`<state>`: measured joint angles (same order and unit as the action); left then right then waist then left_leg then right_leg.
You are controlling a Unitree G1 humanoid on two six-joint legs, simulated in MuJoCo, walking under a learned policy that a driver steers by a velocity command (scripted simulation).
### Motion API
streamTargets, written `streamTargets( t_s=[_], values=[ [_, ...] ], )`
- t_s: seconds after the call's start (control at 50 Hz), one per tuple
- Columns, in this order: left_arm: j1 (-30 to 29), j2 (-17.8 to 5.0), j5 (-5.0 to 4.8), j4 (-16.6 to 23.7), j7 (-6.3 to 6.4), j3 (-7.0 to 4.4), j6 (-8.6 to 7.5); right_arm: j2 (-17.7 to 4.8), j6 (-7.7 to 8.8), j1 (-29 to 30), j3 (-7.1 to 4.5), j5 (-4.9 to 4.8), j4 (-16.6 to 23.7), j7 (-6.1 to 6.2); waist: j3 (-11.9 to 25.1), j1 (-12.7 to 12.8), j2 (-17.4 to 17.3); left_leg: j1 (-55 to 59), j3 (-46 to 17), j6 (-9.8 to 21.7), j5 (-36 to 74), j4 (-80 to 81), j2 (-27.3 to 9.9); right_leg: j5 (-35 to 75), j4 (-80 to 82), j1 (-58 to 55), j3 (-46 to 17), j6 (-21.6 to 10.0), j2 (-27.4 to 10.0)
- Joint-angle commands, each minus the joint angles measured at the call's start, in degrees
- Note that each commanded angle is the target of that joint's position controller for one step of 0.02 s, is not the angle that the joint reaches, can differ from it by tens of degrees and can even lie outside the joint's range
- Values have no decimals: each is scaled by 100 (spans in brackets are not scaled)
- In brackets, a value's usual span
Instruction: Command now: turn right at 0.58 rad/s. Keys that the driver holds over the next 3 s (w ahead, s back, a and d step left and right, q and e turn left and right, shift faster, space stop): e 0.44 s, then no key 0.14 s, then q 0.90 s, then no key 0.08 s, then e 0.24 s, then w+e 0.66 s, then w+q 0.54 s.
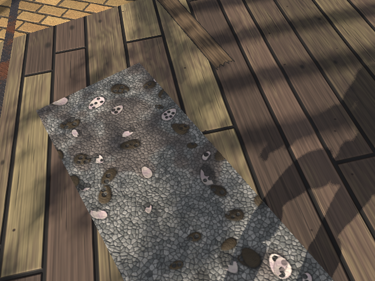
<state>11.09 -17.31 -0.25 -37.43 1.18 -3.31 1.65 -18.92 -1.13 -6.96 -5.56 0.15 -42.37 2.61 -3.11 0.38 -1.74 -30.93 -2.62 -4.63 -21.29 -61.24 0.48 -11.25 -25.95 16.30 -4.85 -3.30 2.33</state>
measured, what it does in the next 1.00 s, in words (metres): steps on the spot: left foot, then right foot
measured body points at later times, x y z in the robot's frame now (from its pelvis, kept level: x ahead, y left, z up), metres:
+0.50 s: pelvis +0.00 +0.04 +0.00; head +0.04 +0.05 +0.45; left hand +0.22 +0.29 -0.11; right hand +0.07 -0.27 -0.09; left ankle +0.04 +0.15 -0.74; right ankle -0.06 -0.09 -0.66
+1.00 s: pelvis -0.02 +0.00 -0.01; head +0.01 +0.01 +0.44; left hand +0.21 +0.23 -0.11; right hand +0.03 -0.31 -0.12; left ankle -0.01 +0.12 -0.71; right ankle -0.05 -0.11 -0.74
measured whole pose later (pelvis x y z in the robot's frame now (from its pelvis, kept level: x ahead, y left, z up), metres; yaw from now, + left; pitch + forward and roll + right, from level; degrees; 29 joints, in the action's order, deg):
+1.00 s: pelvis -0.02 +0.00 -0.01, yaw -11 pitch +0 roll -1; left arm 6.8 -15.5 0.5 -39.1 1.9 -3.3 1.3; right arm -18.9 -3.4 -11.7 -4.1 -1.3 -43.6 -0.1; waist -3.6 -0.9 -0.3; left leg -22.2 1.8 -3.8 -28.9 -51.4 -2.5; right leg -16.1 -28.1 11.7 6.5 -0.6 -1.7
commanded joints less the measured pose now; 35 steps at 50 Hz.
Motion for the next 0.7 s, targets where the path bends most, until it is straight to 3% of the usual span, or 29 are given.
streamTargets(
  t_s=[0.02, 0.1, 0.2, 0.26, 0.28, 0.3, 0.32, 0.34, 0.36, 0.38, 0.4, 0.46, 0.5, 0.58, 0.62, 0.64, 0.66, 0.68, 0.7],
  values=[
    [-43, -996, -24, 391, 92, -277, -55, -327, 107, 199, -62, -15, 427, -4, 798, 47, 904, -369, -233, -83, 213, 649, -10, 1636, 598, -1169, -1534, -950, -1305],
    [-94, -1105, -11, 441, 87, -328, -4, -331, 155, 282, -43, -39, 451, -76, 700, 109, 1029, 163, -312, -87, 116, 1522, 96, 1011, 584, -839, -1938, -985, -1229],
    [-240, -1122, -54, 503, 19, -356, 60, -394, 273, 175, -61, -91, 463, -186, 753, 101, 1097, 801, -355, 45, -32, 2412, 238, 1397, 395, -783, -2542, -959, -1138],
    [-476, -1053, -160, 559, 41, -344, 115, -397, 341, -229, -97, -89, 345, -245, 831, -187, 1031, 1713, -219, 229, 964, 3933, 219, 1395, 59, -602, -2587, -648, -829],
    [-362, -899, -160, 566, 59, -304, 116, -598, 337, -363, -156, -40, 315, -227, 929, -165, 766, 2371, -505, 413, 1531, 4231, -280, 615, -270, -156, -2359, -366, -568],
    [65, -557, -65, 505, 34, -220, 108, -933, 282, -273, -201, 45, 412, -181, 1045, 134, -547, 2939, -1587, 904, 2415, 4336, -1486, -1382, -1508, 561, -1430, -1, 129],
    [-21, -917, -126, 634, 50, -353, 56, -1096, 264, -201, -224, 238, 413, -212, 642, 117, -1463, 2476, -2660, 1837, 3077, 4463, -2236, -2690, -2603, 1520, -632, 311, 665],
    [140, -1311, -43, 500, 63, -484, 36, -791, 287, 63, -142, 191, 550, -201, 558, 166, -873, 2314, -2389, 2005, 2951, 4429, -2304, -2414, -3601, 1575, -661, 517, 227],
    [198, -1355, -75, 369, 58, -535, 67, -520, 283, 306, -62, 128, 599, -169, 476, 233, -615, 2220, -1806, 1777, 2704, 4355, -1925, -2024, -3960, 1586, -586, 612, 164],
    [300, -1176, -80, 237, 79, -517, 137, -434, 268, 414, -27, 69, 646, -141, 430, 243, -490, 2263, -1362, 1579, 2394, 4307, -1594, -1718, -4219, 1646, -510, 726, 138],
    [308, -1052, -76, 239, 74, -487, 184, -386, 255, 424, 0, 1, 640, -112, 351, 175, -522, 2340, -1155, 1579, 2499, 4281, -1525, -1484, -4464, 1821, -460, 826, 104],
    [-78, -737, -149, 441, 31, -370, 171, -440, 168, 70, 11, 60, 567, -40, 352, -109, -695, 2635, -662, 1699, 2769, 4325, -1350, -1222, -3989, 1913, -60, 979, -29],
    [-276, -612, -99, 551, 26, -300, 142, -559, 126, -151, -20, 65, 498, -41, 501, -260, -735, 2983, -685, 1824, 3024, 4263, -1491, -1347, -3392, 1804, -20, 1023, -132],
    [-226, -473, -26, 565, -24, -179, 120, -807, 76, 23, -79, -27, 477, -167, 660, -247, -860, 2666, -432, 1839, 3415, 4157, -1561, -1449, -1996, 700, 388, 912, -261],
    [-57, -424, -10, 455, -32, -161, 117, -697, 81, -50, -6, -99, 363, -225, 668, -182, -843, 2496, -499, 1781, 3335, 4007, -1485, -1095, -1016, 105, 463, 796, -207],
    [185, -330, 13, 316, -39, -145, 109, -566, 94, 26, 65, -143, 319, -254, 647, -10, -758, 2276, -448, 1648, 3200, 3872, -1371, -413, -84, -434, 525, 677, -166],
    [383, -315, 46, 198, -43, -135, 99, -356, 139, -97, 162, -177, 209, -290, 612, 112, -604, 1898, -393, 1368, 2827, 3813, -1234, 486, 964, -1189, 490, 517, -162],
    [498, -624, 73, 203, 5, -178, 93, -180, 228, -391, 252, -61, 124, -352, 842, 17, -196, 1376, -270, 879, 2085, 3637, -993, 1477, 863, -2134, -112, 375, -683],
    [525, -1146, 133, 288, 86, -256, 128, 16, 309, -622, 345, 202, 159, -439, 1083, -224, 1117, 819, 77, 416, -46, 3017, -517, 3373, 336, -2578, -998, -54, -1797]
  ],
)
